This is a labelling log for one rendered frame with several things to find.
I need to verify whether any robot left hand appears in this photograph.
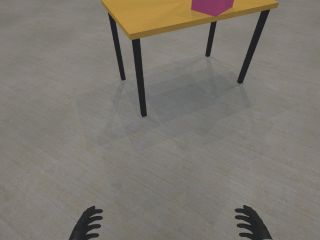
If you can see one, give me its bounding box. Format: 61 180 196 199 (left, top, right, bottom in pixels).
69 206 103 240

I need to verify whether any table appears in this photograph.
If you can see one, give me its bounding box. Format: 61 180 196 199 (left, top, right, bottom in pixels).
101 0 279 117

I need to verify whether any robot right hand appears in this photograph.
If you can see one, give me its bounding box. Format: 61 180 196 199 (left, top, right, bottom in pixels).
235 205 273 240

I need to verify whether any carton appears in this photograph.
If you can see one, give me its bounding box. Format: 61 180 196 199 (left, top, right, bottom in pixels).
191 0 234 17

